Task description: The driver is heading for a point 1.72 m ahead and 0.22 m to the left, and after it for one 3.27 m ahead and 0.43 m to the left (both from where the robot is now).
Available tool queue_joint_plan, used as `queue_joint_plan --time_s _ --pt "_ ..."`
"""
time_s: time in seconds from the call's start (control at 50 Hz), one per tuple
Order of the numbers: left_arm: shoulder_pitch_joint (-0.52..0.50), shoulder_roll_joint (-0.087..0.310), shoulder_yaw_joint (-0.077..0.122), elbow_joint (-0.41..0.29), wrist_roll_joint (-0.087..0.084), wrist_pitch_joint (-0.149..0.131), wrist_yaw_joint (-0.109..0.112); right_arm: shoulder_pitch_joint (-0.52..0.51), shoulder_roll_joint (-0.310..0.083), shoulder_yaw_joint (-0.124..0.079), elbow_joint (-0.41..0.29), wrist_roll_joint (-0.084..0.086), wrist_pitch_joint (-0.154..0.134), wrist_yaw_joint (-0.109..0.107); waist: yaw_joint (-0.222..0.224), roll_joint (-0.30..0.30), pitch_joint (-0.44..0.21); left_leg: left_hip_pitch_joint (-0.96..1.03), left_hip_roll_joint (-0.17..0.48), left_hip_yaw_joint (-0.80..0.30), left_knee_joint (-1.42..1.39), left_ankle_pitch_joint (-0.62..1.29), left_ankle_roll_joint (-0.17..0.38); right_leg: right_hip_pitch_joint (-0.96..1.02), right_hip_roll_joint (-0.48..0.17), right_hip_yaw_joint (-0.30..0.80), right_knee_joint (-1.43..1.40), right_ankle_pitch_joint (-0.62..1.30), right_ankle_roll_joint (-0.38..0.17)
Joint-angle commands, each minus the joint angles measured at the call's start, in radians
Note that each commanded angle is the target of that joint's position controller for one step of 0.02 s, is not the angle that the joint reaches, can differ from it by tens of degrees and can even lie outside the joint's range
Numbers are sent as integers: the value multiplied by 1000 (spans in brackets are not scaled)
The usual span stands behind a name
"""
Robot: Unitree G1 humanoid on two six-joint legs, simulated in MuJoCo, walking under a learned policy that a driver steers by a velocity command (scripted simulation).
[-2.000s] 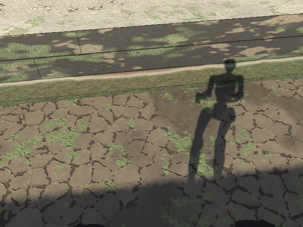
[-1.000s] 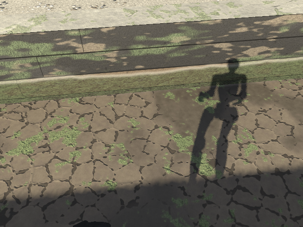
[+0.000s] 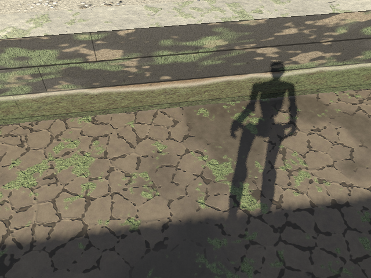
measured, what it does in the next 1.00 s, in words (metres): stands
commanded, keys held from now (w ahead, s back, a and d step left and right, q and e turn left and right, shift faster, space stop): no key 0.06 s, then w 0.94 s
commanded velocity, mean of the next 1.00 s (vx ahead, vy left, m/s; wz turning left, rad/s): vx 0.35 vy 0.00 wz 0.00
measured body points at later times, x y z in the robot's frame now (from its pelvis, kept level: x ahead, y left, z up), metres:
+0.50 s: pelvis -0.01 +0.01 -0.02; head -0.02 +0.00 +0.43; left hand +0.16 +0.21 -0.11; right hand +0.18 -0.20 -0.11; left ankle -0.04 +0.11 -0.75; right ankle -0.04 -0.10 -0.75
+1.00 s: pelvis -0.01 -0.01 -0.02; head -0.02 -0.01 +0.42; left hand +0.18 +0.19 -0.11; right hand +0.18 -0.21 -0.11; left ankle -0.04 +0.11 -0.75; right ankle -0.04 -0.10 -0.75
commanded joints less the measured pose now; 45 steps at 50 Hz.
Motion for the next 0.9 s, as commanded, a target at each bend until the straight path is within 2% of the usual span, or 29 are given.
queue_joint_plan --time_s 0.02,0.08,0.1,0.14,0.2,0.32,0.48,0.5,0.52,0.56,0.58,0.6,0.62,0.64,0.66,0.68,0.7,0.72,0.74,0.76,0.78,0.8,0.82,0.84,0.86,0.88,0.9 --pt "24 94 23 -61 1 -12 5 18 -100 -24 -51 0 -9 -3 0 -7 16 59 83 -104 -20 218 58 -83 -116 94 -14 267 -47" --pt "36 88 19 -61 4 -13 5 29 -91 -19 -40 -2 -7 -4 0 -10 0 74 78 -105 -33 178 61 -80 -115 91 -20 212 -44" --pt "-103 39 22 -82 -26 -23 -7 -77 -28 -16 -58 30 -3 -7 19 -54 -19 35 120 -107 -2 240 20 -59 -141 64 -15 199 -16" --pt "-111 28 19 -85 -30 -32 -9 -98 -43 -24 -71 30 1 -14 20 -12 -46 51 96 -99 18 230 9 -75 -124 57 12 183 -9" --pt "-116 29 19 -83 -25 -32 -4 -94 -49 -32 -76 27 10 -16 18 8 -35 48 75 -87 66 199 27 -123 -97 27 81 123 -19" --pt "-172 14 17 -112 -13 -27 -1 -144 -32 -40 -117 22 23 -15 17 7 -1 7 76 -100 152 207 56 -211 -72 -3 191 87 -20" --pt "-243 -1 16 -162 -13 -32 -5 -226 -4 -49 -178 16 26 -13 20 -6 -37 -23 59 -88 240 231 38 -204 -77 -6 263 186 -20" --pt "-205 9 17 -140 -28 -28 9 -186 -1 -49 -158 12 18 -13 2 -10 -88 12 33 -67 231 29 31 -187 -78 33 229 52 -26" --pt "-244 12 17 -151 -31 -23 10 -207 10 -44 -166 12 17 -11 -3 -26 -21 -24 26 -64 228 1 24 -216 -80 41 223 49 -29" --pt "-262 11 17 -162 -28 -17 10 -217 9 -44 -168 12 13 -9 1 -32 2 -41 27 -66 233 -4 22 -223 -81 46 224 45 -31" --pt "-305 4 15 -192 -18 -21 -5 -263 3 -45 -193 21 18 -8 20 -29 39 -75 50 -85 254 195 22 -236 -80 4 268 190 -24" --pt "-276 -1 16 -186 -10 -26 -9 -255 -2 -49 -190 17 18 -8 28 -15 -21 -47 58 -90 267 240 28 -210 -78 -1 280 202 -22" --pt "-222 8 18 -157 -24 -26 4 -206 3 -51 -169 11 8 -10 11 -10 -92 6 36 -69 260 61 27 -187 -76 35 246 68 -26" --pt "-255 13 18 -165 -28 -23 6 -222 12 -46 -175 12 6 -9 5 -22 -37 -21 30 -66 254 41 22 -207 -77 41 238 66 -28" --pt "-270 14 19 -171 -28 -21 7 -227 13 -45 -174 12 4 -9 5 -24 -27 -31 30 -66 252 34 22 -205 -79 44 239 68 -29" --pt "-317 7 17 -201 -17 -23 -7 -274 4 -47 -197 20 11 -8 25 -16 19 -69 52 -84 269 232 21 -218 -80 3 284 216 -24" --pt "-287 1 17 -194 -11 -26 -11 -265 -2 -52 -193 17 14 -8 32 -3 -32 -45 56 -85 282 266 25 -198 -77 -4 293 227 -20" --pt "-235 8 18 -166 -25 -24 3 -215 7 -51 -172 11 6 -10 13 -8 -99 5 34 -64 276 80 23 -179 -76 33 259 94 -24" --pt "-267 11 18 -173 -29 -21 5 -225 16 -47 -177 12 4 -9 7 -23 -47 -22 28 -62 267 54 18 -198 -78 40 249 89 -27" --pt "-280 12 19 -179 -28 -19 6 -230 17 -46 -176 11 2 -8 7 -26 -35 -32 28 -62 264 42 17 -197 -79 44 248 88 -29" --pt "-327 5 16 -207 -18 -22 -8 -276 7 -48 -197 19 10 -7 26 -18 13 -71 49 -79 280 236 16 -212 -80 2 291 232 -24" --pt "-255 7 18 -175 -25 -20 3 -222 6 -52 -172 10 4 -9 15 -12 -81 -10 31 -63 279 70 19 -180 -78 37 259 104 -26" --pt "-277 11 17 -179 -29 -18 4 -227 15 -48 -176 11 3 -8 8 -26 -34 -32 27 -61 273 53 15 -202 -79 42 251 96 -28" --pt "-326 4 16 -209 -17 -22 -10 -273 9 -48 -198 18 10 -7 26 -21 8 -70 51 -79 285 243 13 -214 -79 2 293 233 -24" --pt "-300 -2 16 -201 -11 -28 -13 -265 2 -53 -192 14 11 -7 33 -7 -47 -43 56 -82 296 275 18 -189 -78 -3 303 246 -22" --pt "-250 6 17 -175 -27 -26 0 -218 7 -54 -174 9 3 -10 14 -9 -107 3 31 -60 289 83 16 -172 -78 36 266 118 -25" --pt "-283 9 17 -182 -31 -22 3 -229 18 -49 -178 10 3 -8 6 -27 -50 -27 27 -57 279 51 11 -197 -80 44 254 107 -28"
